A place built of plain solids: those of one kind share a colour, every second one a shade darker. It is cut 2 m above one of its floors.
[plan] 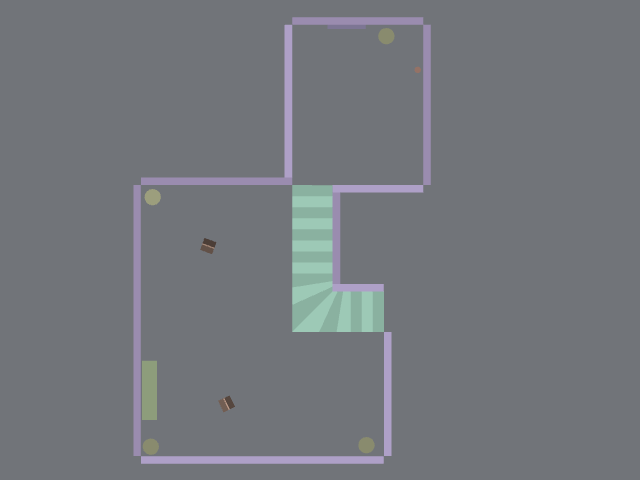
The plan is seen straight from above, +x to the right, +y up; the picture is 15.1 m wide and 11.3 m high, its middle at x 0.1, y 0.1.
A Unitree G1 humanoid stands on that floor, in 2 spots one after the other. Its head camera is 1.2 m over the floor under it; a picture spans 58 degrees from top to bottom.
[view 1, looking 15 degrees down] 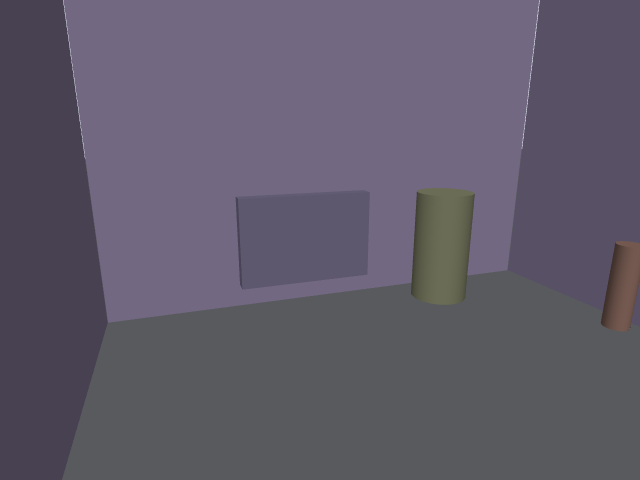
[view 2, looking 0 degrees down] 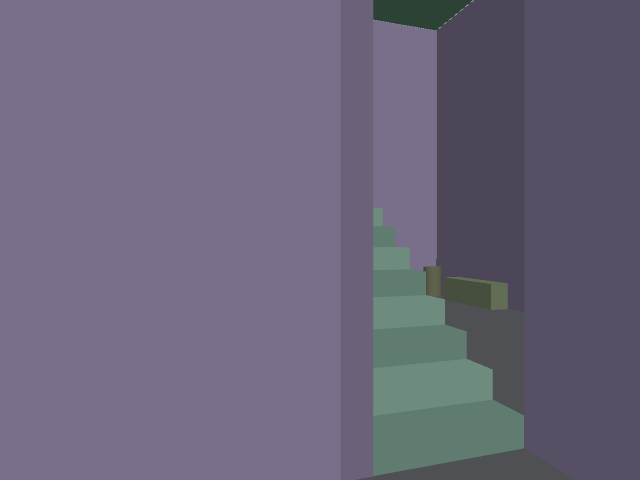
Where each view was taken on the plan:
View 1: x -0.11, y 2.39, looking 71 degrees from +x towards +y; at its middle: radiator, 2.93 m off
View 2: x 1.33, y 3.40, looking -108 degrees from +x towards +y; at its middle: wall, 2.11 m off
